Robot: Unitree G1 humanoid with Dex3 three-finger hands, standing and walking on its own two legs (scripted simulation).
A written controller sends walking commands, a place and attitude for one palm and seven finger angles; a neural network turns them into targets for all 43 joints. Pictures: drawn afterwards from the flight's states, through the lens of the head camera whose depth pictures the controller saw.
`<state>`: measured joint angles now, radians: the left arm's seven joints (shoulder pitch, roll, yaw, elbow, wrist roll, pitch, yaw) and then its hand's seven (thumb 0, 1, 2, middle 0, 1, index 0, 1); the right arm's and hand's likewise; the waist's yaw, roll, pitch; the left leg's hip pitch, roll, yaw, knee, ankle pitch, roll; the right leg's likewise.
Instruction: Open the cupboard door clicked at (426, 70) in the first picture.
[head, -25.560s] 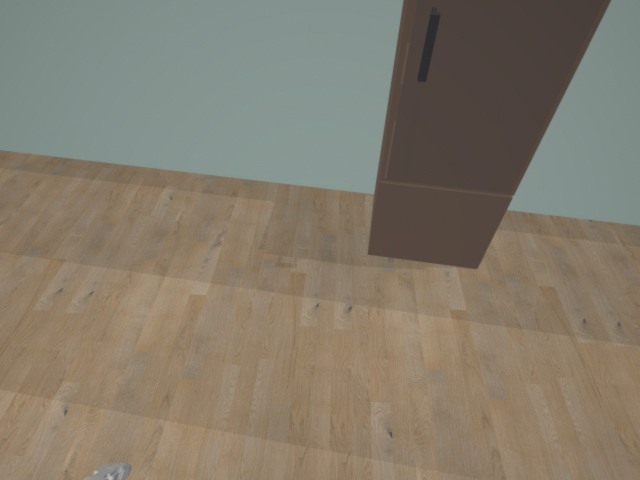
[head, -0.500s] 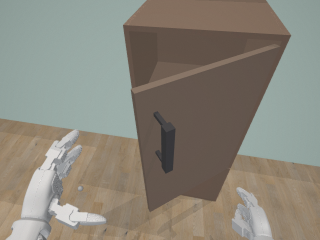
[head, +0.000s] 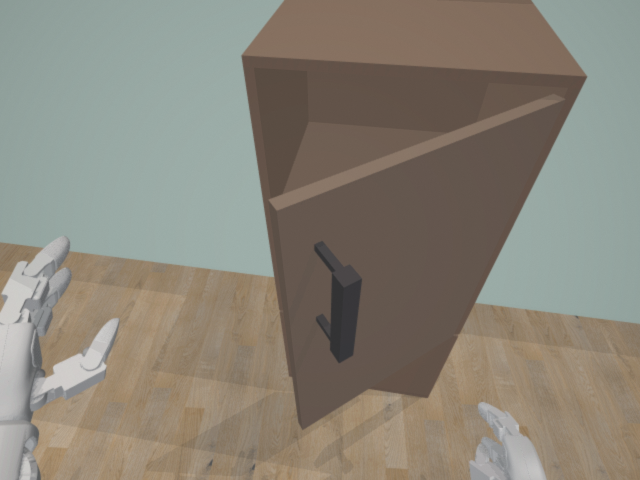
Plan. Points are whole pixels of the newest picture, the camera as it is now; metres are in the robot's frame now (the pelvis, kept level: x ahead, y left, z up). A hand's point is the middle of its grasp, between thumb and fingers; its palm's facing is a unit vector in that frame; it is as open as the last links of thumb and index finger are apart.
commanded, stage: draw the hand back to the body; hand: left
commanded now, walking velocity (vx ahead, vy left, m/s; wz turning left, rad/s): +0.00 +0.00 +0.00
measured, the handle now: (333, 305) +0.29 +0.02 +0.10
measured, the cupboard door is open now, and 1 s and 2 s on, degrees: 40 40 40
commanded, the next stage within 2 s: step back with the hand held close in 0.44 s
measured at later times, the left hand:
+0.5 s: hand (91, 349) +0.19 +0.24 +0.15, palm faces +0.42 -0.81 -0.41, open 7.5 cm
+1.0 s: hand (84, 363) +0.18 +0.24 +0.15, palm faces +0.27 -0.82 -0.51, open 7.4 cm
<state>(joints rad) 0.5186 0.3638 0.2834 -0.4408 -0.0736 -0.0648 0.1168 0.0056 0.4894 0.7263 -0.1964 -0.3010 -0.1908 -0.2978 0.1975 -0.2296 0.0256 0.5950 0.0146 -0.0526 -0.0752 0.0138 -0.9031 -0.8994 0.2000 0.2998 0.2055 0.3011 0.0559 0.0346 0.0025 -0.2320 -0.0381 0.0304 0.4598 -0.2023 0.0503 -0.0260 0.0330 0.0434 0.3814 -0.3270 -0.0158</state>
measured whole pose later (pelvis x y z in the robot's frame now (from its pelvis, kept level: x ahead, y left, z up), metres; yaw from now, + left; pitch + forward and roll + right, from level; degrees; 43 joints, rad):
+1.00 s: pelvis -0.04 +0.00 +0.00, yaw -3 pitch +0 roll -2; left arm 0.58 0.46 0.39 -0.54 -0.07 -0.11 0.12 0.02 0.89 0.90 -0.22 -0.30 -0.21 -0.30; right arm 0.16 -0.24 -0.03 0.51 0.04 0.06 -0.08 0.01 -0.91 -0.90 0.20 0.30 0.20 0.30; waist 0.00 0.01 0.05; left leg -0.34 0.02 0.07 0.49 -0.15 0.05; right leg -0.17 0.08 0.08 0.45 -0.28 -0.01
